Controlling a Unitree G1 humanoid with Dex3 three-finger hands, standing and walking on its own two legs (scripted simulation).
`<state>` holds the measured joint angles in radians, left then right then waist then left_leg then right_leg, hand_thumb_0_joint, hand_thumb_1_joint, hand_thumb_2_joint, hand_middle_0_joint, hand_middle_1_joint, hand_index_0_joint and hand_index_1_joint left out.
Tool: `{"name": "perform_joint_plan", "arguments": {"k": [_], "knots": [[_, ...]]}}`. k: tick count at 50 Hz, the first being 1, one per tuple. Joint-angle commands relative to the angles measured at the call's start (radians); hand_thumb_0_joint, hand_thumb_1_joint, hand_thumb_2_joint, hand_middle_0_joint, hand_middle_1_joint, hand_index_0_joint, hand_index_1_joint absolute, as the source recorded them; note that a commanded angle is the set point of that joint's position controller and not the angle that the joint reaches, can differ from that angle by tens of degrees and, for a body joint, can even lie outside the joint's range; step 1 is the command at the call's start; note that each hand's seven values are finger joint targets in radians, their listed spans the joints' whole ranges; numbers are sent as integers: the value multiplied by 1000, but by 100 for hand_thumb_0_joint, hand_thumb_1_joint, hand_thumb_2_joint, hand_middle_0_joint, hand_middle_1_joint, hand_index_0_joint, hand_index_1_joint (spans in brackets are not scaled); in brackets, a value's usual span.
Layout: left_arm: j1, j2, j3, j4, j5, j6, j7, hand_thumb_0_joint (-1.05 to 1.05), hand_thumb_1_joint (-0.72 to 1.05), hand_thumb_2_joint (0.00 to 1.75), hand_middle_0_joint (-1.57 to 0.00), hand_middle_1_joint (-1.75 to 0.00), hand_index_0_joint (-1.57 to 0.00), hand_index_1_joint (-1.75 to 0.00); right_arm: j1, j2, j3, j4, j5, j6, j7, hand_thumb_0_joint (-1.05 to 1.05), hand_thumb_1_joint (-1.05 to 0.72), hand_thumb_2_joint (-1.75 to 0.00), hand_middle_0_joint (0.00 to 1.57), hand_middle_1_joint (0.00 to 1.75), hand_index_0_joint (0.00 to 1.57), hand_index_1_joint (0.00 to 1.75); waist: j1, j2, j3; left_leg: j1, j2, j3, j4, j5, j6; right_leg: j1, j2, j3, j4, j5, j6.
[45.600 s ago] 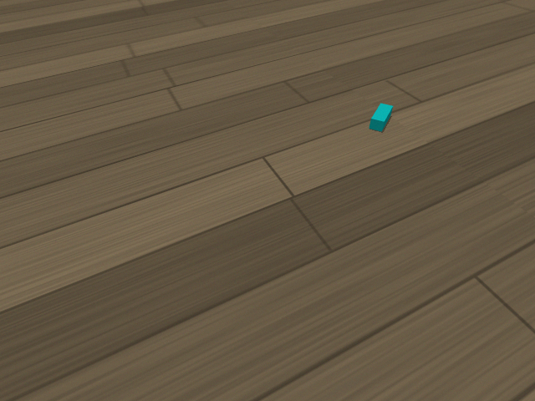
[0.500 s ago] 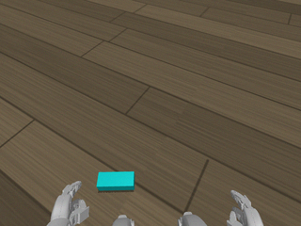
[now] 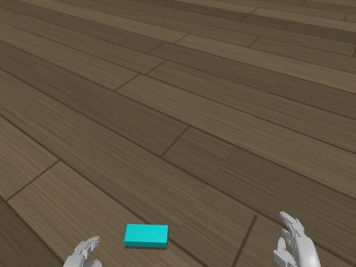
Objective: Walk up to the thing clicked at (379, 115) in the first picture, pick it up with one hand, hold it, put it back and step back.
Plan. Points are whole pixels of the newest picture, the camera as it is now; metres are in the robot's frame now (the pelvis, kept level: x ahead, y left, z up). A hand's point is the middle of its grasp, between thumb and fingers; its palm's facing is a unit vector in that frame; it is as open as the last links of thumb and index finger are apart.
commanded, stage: home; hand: left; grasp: from above
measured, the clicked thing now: (147, 235) +0.46 +0.18 -0.68
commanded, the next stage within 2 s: stand in 1.74 s
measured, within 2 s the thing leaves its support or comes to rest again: neither
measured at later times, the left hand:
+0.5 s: hand out of the picture +0.16 +0.17 -0.04, palm faces +0.05 -0.98 -0.20, open 7.4 cm
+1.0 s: hand out of the picture +0.16 +0.18 -0.04, palm faces +0.04 -0.98 -0.20, open 7.4 cm
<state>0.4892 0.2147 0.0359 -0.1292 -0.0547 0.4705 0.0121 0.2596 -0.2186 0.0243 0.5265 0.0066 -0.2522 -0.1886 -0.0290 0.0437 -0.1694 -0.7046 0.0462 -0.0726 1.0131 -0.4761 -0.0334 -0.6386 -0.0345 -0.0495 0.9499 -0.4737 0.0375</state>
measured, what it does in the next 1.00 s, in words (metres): stands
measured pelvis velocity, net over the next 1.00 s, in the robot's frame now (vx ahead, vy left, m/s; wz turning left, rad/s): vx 0.00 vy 0.00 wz -0.01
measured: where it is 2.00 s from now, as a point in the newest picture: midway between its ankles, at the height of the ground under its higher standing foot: outside the picture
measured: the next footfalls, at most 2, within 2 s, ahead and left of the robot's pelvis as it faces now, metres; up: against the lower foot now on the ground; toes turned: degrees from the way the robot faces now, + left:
none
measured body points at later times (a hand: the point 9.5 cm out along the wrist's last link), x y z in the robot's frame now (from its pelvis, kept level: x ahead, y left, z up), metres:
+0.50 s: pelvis -0.01 +0.00 +0.00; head +0.00 +0.00 +0.45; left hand +0.16 +0.23 -0.03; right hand +0.15 -0.25 -0.06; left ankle +0.02 +0.13 -0.68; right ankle +0.00 -0.15 -0.68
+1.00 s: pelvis +0.00 +0.00 +0.00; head +0.01 +0.00 +0.45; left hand +0.16 +0.23 -0.02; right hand +0.15 -0.25 -0.06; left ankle +0.02 +0.13 -0.68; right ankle +0.00 -0.15 -0.68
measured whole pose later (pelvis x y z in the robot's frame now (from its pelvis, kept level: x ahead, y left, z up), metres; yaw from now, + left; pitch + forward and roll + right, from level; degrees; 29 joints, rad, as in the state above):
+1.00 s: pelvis +0.00 +0.00 +0.00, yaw -1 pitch +9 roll -3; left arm 0.49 0.22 0.03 -0.14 -0.05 0.47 0.02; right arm 0.29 -0.21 0.02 0.56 0.01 -0.26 -0.20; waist -0.03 0.05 -0.16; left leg -0.71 0.05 -0.07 1.02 -0.48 -0.03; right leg -0.64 -0.03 -0.04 0.96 -0.47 0.04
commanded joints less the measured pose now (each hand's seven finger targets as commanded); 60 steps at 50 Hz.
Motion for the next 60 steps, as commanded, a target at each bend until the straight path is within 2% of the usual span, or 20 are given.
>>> {"name": "perform_joint_plan", "arguments": {"k": [1, 10, 18, 26, 35, 37, 38, 40, 43, 45, 46, 48, 49, 52, 53, 55, 56, 57, 58, 60], "knots": [[-35, 105, 58, -211, 12, -54, 8, 0, 90, 90, -20, -30, -20, -30, -45, -121, -49, -134, -4, -56, -6, 0, -90, -90, 20, 30, 20, 30, -17, 36, -88, 147, -42, 33, -171, 236, 30, 31, 54, -33, -144, 208, -32], [-26, 103, 59, -189, 11, -52, 14, 0, 90, 90, -20, -30, -20, -30, -54, -121, -46, -136, -5, -54, -9, 0, -90, -90, 20, 30, 20, 30, -10, -12, -65, 117, -46, 42, -166, 194, 39, 33, 51, -30, -163, 184, -24], [-19, 105, 63, -178, 8, -52, 11, 0, 90, 90, -20, -30, -20, -30, -53, -120, -48, -130, -3, -59, -12, 0, -90, -90, 20, 30, 20, 30, -4, -5, -56, 108, -43, 42, -174, 164, 38, 24, 50, -27, -164, 153, -27], [-39, 109, 66, -183, 9, -53, 9, 0, 90, 90, -20, -30, -20, -30, -57, -119, -48, -131, -4, -65, -15, 0, -90, -90, 20, 30, 20, 30, -13, -12, -40, 97, -44, 45, -178, 105, 40, 8, 50, -26, -180, 104, -23], [-37, 106, 62, -190, 11, -53, 7, 0, 90, 90, -20, -30, -20, -30, -54, -119, -49, -125, -3, -71, -16, 0, -90, -90, 20, 30, 20, 30, -12, 7, -51, 100, -41, 44, -180, 110, 38, 8, 51, -24, -167, 104, -26], [-47, 122, 69, -207, 10, -56, 10, 0, 90, 90, -20, -30, -20, -30, -55, -120, -49, -122, -2, -68, -16, 0, -90, -90, 20, 30, 20, 30, -8, 1, -41, 95, -41, 41, -182, 101, 39, 7, 52, -26, -170, 98, -26], [-23, 100, 51, -171, 15, -49, 9, 0, 90, 90, -20, -30, -20, -30, -54, -117, -46, -126, -2, -69, -16, 0, -90, -90, 20, 30, 20, 30, -10, -3, -26, 92, -42, 45, -181, 101, 38, 0, 52, -25, -171, 97, -26], [-63, 128, 69, -227, 12, -59, 10, 0, 90, 90, -20, -30, -20, -30, -52, -120, -48, -120, -2, -69, -16, 0, -90, -90, 20, 30, 20, 30, -7, 13, -33, 92, -41, 45, -184, 87, 37, -2, 52, -25, -172, 83, -27], [-4, 89, 44, -170, 10, -43, 9, 0, 90, 90, -20, -30, -20, -30, -54, -118, -47, -124, -1, -71, -17, 0, -90, -90, 20, 30, 20, 30, -11, -17, -53, 105, -41, 45, -171, 139, 39, 13, 51, -25, -166, 130, -26], [-26, 109, 58, -204, 9, -46, 10, 0, 90, 90, -20, -30, -20, -30, -53, -121, -51, -128, 0, -70, -17, 0, -90, -90, 20, 30, 20, 30, -5, 8, -63, 109, -39, 43, -170, 164, 35, 16, 52, -27, -157, 148, -29], [-63, 141, 81, -265, 9, -56, 13, 0, 90, 90, -20, -30, -20, -30, -50, -125, -53, -123, -4, -69, -17, 0, -90, -90, 20, 30, 20, 30, -1, 10, -63, 110, -37, 42, -174, 152, 35, 20, 53, -29, -157, 135, -28], [-5, 90, 43, -169, 9, -47, 7, 0, 90, 90, -20, -30, -20, -30, -47, -114, -47, -118, -4, -70, -16, 0, -90, -90, 20, 30, 20, 30, -10, -15, -48, 103, -37, 39, -170, 158, 37, 18, 54, -30, -156, 143, -27], [-24, 91, 43, -183, 6, -48, 7, 0, 90, 90, -20, -30, -20, -30, -50, -115, -45, -122, -4, -70, -16, 0, -90, -90, 20, 30, 20, 30, -13, -10, -58, 102, -39, 39, -168, 158, 38, 17, 53, -28, -157, 149, -26], [-48, 136, 79, -246, 9, -54, 12, 0, 90, 90, -20, -30, -20, -30, -45, -120, -52, -124, -3, -66, -16, 0, -90, -90, 20, 30, 20, 30, 0, 8, -78, 110, -39, 41, -168, 170, 35, 30, 52, -27, -154, 155, -28], [-41, 143, 79, -234, 12, -54, 14, 0, 90, 90, -20, -30, -20, -30, -52, -128, -55, -129, -4, -65, -17, 0, -90, -90, 20, 30, 20, 30, 0, -2, -71, 110, -40, 44, -165, 174, 36, 30, 51, -27, -157, 157, -27], [-26, 99, 40, -188, 13, -50, 11, 0, 90, 90, -20, -30, -20, -30, -45, -111, -44, -115, -4, -63, -15, 0, -90, -90, 20, 30, 20, 30, -10, -2, -32, 102, -39, 42, -170, 157, 37, 11, 52, -28, -160, 145, -27], [-16, 97, 49, -200, 9, -51, 11, 0, 90, 90, -20, -30, -20, -30, -42, -117, -49, -121, -5, -66, -15, 0, -90, -90, 20, 30, 20, 30, -10, -1, -62, 111, -37, 38, -171, 174, 36, 23, 53, -29, -150, 159, -29], [-22, 106, 57, -201, 7, -49, 11, 0, 90, 90, -20, -30, -20, -30, -43, -116, -49, -115, -4, -65, -15, 0, -90, -90, 20, 30, 20, 30, -1, 11, -63, 111, -37, 39, -169, 179, 34, 24, 53, -30, -150, 163, -28], [-6, 99, 52, -177, 6, -45, 9, 0, 90, 90, -20, -30, -20, -30, -46, -122, -51, -122, -3, -62, -14, 0, -90, -90, 20, 30, 20, 30, -7, 15, -57, 111, -36, 39, -173, 174, 34, 18, 54, -29, -150, 159, -28], [-35, 133, 73, -243, 9, -51, 13, 0, 90, 90, -20, -30, -20, -30, -46, -128, -57, -127, -4, -59, -12, 0, -90, -90, 20, 30, 20, 30, -4, 25, -82, 124, -34, 36, -171, 200, 32, 30, 54, -31, -143, 178, -31]]}}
